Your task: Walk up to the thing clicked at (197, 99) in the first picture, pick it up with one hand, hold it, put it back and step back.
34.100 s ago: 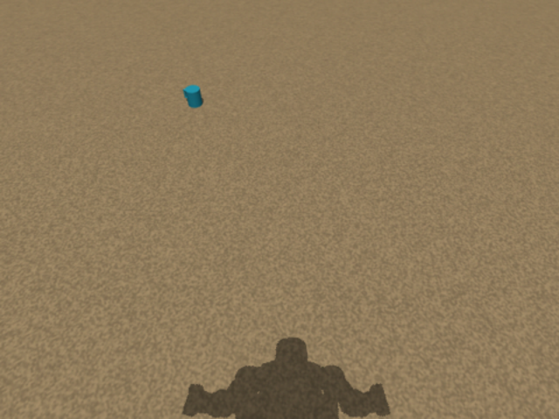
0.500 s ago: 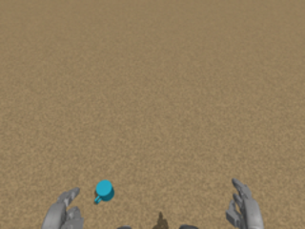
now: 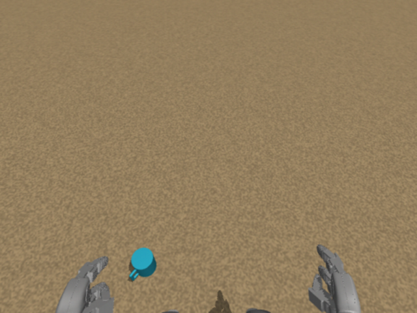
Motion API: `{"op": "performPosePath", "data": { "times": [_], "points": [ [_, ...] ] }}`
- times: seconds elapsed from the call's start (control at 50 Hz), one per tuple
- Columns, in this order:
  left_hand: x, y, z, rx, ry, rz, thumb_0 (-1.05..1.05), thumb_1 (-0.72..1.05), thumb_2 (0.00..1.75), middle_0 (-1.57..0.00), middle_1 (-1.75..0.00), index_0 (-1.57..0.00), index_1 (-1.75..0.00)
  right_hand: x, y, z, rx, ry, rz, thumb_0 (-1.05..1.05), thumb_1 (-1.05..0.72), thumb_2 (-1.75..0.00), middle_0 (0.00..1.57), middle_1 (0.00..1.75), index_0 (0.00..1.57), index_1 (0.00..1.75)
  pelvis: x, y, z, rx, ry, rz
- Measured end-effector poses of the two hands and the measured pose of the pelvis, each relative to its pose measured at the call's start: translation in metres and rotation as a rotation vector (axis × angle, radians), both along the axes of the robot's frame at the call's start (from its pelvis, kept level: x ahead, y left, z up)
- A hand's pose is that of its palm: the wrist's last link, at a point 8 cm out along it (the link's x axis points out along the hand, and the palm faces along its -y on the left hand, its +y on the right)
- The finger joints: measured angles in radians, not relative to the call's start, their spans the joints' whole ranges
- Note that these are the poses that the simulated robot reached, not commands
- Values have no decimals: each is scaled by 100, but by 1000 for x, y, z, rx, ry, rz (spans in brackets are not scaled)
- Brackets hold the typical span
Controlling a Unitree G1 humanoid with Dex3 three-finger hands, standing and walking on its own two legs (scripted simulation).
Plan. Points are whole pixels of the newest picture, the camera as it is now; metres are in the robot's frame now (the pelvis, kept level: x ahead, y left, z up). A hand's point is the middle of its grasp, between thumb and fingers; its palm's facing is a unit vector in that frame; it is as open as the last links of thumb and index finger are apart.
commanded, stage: home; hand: left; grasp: from above
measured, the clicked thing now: (141, 265) +0.42 +0.27 -0.66
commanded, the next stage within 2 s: stand in 0.12 s
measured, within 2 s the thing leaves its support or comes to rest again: neither
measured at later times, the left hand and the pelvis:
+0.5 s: hand out of the picture +0.10 +0.23 -0.10, palm faces +0.03 -0.94 -0.34, open 7.4 cm; pelvis -0.01 +0.00 +0.03, yaw +0 degrees
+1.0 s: hand out of the picture +0.01 +0.24 -0.10, palm faces +0.05 -0.94 -0.34, open 7.4 cm; pelvis -0.02 +0.00 +0.06, yaw +0 degrees
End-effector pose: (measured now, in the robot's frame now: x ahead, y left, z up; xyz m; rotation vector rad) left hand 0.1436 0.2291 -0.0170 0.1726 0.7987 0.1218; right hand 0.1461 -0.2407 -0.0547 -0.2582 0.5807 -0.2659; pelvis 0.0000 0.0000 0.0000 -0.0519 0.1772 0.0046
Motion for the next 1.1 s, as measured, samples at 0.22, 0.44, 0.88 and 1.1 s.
{"op": "performPosePath", "data": {
  "times": [0.22,0.44,0.88,1.1],
  "points": [
    [-5,-2,0,2,3,0,1,90,89,-20,-30,-20,-30,-4,-2,0,3,-3,2,2,-90,-89,21,30,21,30,-4,-2,0,2,-4,0],
    [-35,38,-42,134,137,15,1,90,89,-20,-30,-20,-30,-44,-30,-18,-4,416,80,2,-90,-89,21,30,21,30,-15,-2,27,54,-168,-7],
    [-140,53,-48,104,476,136,1,90,89,-20,-30,-20,-30,-109,-25,-13,67,636,-20,1,-91,-89,20,30,20,30,-21,4,63,54,-273,-1],
    [-145,53,-42,125,489,136,1,90,89,-20,-30,-20,-30,-115,-38,-13,71,650,-30,1,-91,-89,20,30,20,30,-26,-3,65,55,-274,-3]
  ]
}}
